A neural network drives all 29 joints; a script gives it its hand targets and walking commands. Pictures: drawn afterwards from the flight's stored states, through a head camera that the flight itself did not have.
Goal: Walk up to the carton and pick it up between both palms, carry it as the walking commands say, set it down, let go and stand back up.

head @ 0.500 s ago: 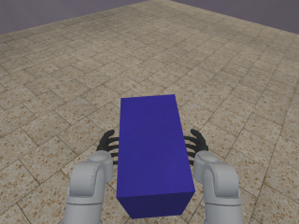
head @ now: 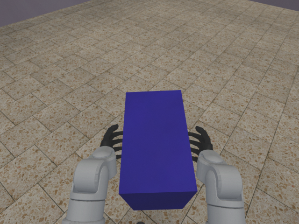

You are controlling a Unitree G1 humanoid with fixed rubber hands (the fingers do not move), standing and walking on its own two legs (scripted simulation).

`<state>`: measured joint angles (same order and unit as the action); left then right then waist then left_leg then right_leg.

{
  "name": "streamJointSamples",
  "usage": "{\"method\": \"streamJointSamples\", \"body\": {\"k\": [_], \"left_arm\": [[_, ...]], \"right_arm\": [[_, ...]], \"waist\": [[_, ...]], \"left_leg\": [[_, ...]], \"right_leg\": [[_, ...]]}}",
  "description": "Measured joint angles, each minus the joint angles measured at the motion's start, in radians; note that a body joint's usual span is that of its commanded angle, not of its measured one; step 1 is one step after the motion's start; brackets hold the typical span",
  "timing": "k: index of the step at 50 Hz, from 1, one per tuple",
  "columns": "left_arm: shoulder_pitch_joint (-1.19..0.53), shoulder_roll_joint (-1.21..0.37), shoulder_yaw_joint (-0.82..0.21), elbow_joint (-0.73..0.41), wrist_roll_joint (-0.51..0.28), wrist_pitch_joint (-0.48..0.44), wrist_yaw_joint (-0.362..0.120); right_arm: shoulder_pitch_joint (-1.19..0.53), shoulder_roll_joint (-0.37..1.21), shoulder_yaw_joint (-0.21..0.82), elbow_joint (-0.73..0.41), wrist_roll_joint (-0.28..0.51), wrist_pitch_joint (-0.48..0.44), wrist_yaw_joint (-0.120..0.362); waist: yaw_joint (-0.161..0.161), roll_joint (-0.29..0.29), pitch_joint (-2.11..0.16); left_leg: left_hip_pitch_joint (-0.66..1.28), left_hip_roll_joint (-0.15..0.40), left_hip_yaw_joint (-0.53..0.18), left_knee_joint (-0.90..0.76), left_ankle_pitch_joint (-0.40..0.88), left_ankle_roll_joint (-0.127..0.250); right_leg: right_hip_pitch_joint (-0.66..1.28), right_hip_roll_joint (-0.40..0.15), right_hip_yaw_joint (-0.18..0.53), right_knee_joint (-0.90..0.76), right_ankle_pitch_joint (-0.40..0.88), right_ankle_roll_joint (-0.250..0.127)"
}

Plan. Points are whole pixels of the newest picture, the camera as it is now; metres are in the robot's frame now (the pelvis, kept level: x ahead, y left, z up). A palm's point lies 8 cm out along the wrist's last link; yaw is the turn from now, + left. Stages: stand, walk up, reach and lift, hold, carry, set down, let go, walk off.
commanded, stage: carry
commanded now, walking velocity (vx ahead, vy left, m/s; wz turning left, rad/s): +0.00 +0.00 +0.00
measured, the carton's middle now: (155, 154) +0.32 +0.00 +0.01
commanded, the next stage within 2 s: none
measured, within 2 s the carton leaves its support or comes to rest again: neither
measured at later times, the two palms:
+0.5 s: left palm (90, 181) +0.22 +0.16 +0.04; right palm (190, 172) +0.25 -0.08 +0.06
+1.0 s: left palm (107, 197) +0.19 +0.11 +0.03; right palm (209, 190) +0.22 -0.13 +0.04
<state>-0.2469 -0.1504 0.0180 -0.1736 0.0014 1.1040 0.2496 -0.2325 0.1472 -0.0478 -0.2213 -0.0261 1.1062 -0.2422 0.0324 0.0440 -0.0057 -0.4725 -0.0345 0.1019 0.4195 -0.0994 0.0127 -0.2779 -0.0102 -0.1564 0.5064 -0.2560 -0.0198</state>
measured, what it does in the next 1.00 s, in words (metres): steps on the spot: left foot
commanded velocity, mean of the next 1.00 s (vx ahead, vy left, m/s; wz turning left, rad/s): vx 0.00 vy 0.00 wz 0.00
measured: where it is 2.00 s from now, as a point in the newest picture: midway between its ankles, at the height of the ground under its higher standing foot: outside the picture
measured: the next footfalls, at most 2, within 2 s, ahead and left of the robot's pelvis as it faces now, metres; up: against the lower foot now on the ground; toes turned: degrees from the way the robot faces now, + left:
left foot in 0.30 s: +0.10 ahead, +0.10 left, +0.00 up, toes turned -19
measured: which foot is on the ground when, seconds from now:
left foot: down 0.00-0.16, up 0.18-0.28, down 0.30-1.00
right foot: down 0.00-1.00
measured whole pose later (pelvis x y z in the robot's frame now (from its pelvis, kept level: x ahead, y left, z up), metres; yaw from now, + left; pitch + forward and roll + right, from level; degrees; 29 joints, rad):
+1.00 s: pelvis -0.09 -0.03 -0.01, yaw +5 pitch +0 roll -1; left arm -0.29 -0.16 0.07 0.13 0.07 0.91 0.20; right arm -0.28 0.16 -0.09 0.09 -0.12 0.91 -0.17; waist 0.03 0.00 -0.02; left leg -0.50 0.04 0.11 0.52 -0.12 0.04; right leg -0.38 0.01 -0.13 0.62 -0.26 -0.07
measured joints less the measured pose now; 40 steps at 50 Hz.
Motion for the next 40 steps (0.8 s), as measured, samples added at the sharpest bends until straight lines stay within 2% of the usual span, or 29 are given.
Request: {"method": "streamJointSamples", "body": {"k": [3, 6, 7, 8, 10, 11, 13, 15, 17, 19, 22, 24, 26, 28, 32, 34, 37, 40], "left_arm": [[0.012, 0.003, -0.001, 0.005, 0.007, -0.002, -0.008], [-0.005, -0.001, 0.008, 0.125, 0.033, -0.029, -0.020], [-0.015, -0.003, 0.011, 0.177, 0.043, -0.041, -0.024], [-0.024, -0.005, 0.014, 0.226, 0.052, -0.054, -0.029], [-0.047, -0.010, 0.020, 0.317, 0.069, -0.088, -0.036], [-0.057, -0.013, 0.030, 0.347, 0.075, -0.103, -0.036], [-0.036, -0.008, 0.049, 0.280, 0.045, -0.102, -0.023], [-0.009, -0.002, 0.046, 0.148, 0.010, -0.092, -0.005], [-0.031, -0.006, 0.050, 0.124, 0.019, -0.116, -0.011], [-0.050, -0.012, 0.066, 0.159, 0.034, -0.131, -0.019], [-0.025, -0.005, 0.046, 0.086, 0.021, -0.092, -0.005], [-0.029, -0.006, 0.044, 0.110, 0.032, -0.100, -0.015], [-0.048, -0.011, 0.052, 0.179, 0.040, -0.129, -0.030], [-0.044, -0.011, 0.038, 0.191, 0.036, -0.132, -0.025], [-0.026, -0.006, 0.014, 0.167, 0.025, -0.141, -0.023], [-0.020, -0.004, 0.014, 0.140, 0.016, -0.144, -0.021], [-0.015, -0.003, 0.017, 0.105, 0.012, -0.142, -0.019], [-0.026, -0.006, 0.028, 0.176, 0.041, -0.150, -0.036]], "right_arm": [[0.001, -0.001, 0.010, 0.011, -0.012, 0.003, 0.005], [-0.024, 0.005, -0.022, 0.130, -0.046, -0.019, 0.032], [-0.034, 0.007, -0.039, 0.179, -0.060, -0.030, 0.044], [-0.041, 0.009, -0.056, 0.220, -0.071, -0.041, 0.054], [-0.049, 0.011, -0.085, 0.294, -0.097, -0.074, 0.075], [-0.053, 0.012, -0.088, 0.323, -0.104, -0.094, 0.079], [-0.045, 0.010, -0.053, 0.290, -0.068, -0.104, 0.052], [-0.042, 0.008, -0.016, 0.192, -0.031, -0.099, 0.023], [-0.062, 0.014, -0.027, 0.165, -0.042, -0.123, 0.032], [-0.087, 0.022, -0.043, 0.200, -0.064, -0.133, 0.039], [-0.082, 0.021, -0.035, 0.145, -0.038, -0.093, 0.028], [-0.085, 0.022, -0.041, 0.160, -0.055, -0.096, 0.040], [-0.094, 0.024, -0.064, 0.209, -0.078, -0.117, 0.054], [-0.075, 0.018, -0.064, 0.201, -0.067, -0.120, 0.057], [-0.024, 0.005, -0.036, 0.148, -0.049, -0.129, 0.044], [-0.015, 0.003, -0.022, 0.120, -0.043, -0.132, 0.036], [-0.020, 0.004, -0.014, 0.098, -0.035, -0.134, 0.029], [-0.033, 0.007, -0.024, 0.176, -0.063, -0.145, 0.047]], "waist": [[-0.009, -0.014, -0.024], [-0.015, -0.012, -0.062], [-0.016, -0.006, -0.069], [-0.015, 0.000, -0.073], [-0.005, 0.004, -0.070], [0.010, -0.007, -0.063], [0.041, -0.032, -0.036], [0.037, -0.034, -0.007], [0.021, -0.048, 0.020], [0.029, -0.051, 0.017], [0.027, -0.050, 0.027], [0.024, -0.048, 0.020], [0.021, -0.019, 0.027], [0.014, 0.007, 0.047], [0.010, -0.002, 0.055], [0.008, -0.015, 0.055], [0.002, -0.023, 0.047], [-0.001, -0.040, 0.004]], "left_leg": [[-0.013, 0.009, 0.007, 0.039, 0.052, 0.050], [0.005, 0.006, 0.001, -0.017, 0.140, 0.067], [0.017, 0.006, -0.003, -0.050, 0.145, 0.051], [0.028, 0.004, -0.005, -0.080, 0.134, 0.019], [0.021, -0.001, -0.005, -0.061, -0.011, -0.066], [0.004, -0.001, -0.003, 0.017, -0.082, -0.082], [-0.001, 0.017, -0.008, 0.169, -0.125, -0.055], [0.033, 0.048, -0.024, 0.190, -0.104, -0.008], [0.016, 0.036, -0.019, 0.196, -0.038, 0.061], [0.001, 0.037, -0.008, 0.190, -0.040, 0.084], [-0.009, 0.037, 0.013, 0.135, -0.005, 0.083], [-0.013, 0.032, 0.020, 0.093, 0.027, 0.084], [-0.004, 0.043, 0.013, 0.056, 0.056, 0.083], [0.023, 0.050, 0.000, 0.003, 0.088, 0.068], [0.037, 0.045, 0.004, -0.043, 0.078, 0.020], [0.026, 0.045, 0.011, -0.024, 0.069, 0.027], [0.004, 0.059, 0.014, 0.021, 0.089, 0.054], [-0.005, 0.061, 0.013, 0.034, 0.088, 0.050]], "right_leg": [[-0.020, -0.003, -0.012, 0.078, -0.044, 0.004], [-0.024, 0.004, -0.016, 0.094, -0.118, -0.017], [-0.018, 0.009, -0.017, 0.083, -0.142, -0.032], [-0.009, 0.013, -0.019, 0.063, -0.160, -0.046], [0.011, 0.018, -0.017, 0.010, -0.154, -0.070], [0.012, 0.015, -0.008, 0.000, -0.129, -0.072], [-0.005, 0.001, 0.012, 0.013, -0.038, -0.046], [-0.042, -0.008, 0.003, 0.070, 0.027, -0.005], [-0.069, -0.027, -0.004, 0.126, -0.018, 0.010], [-0.104, -0.016, 0.024, 0.156, -0.076, 0.007], [-0.137, -0.009, 0.057, 0.214, -0.168, -0.006], [-0.112, -0.006, 0.068, 0.165, -0.181, -0.021], [-0.086, 0.011, 0.063, 0.091, -0.096, -0.019], [-0.051, 0.021, 0.046, 0.024, -0.041, -0.021], [-0.039, 0.010, 0.036, -0.020, 0.017, -0.017], [-0.050, 0.004, 0.034, -0.006, 0.063, -0.007], [-0.077, 0.008, 0.030, 0.058, 0.032, -0.006], [-0.093, 0.010, 0.029, 0.091, 0.002, -0.021]]}}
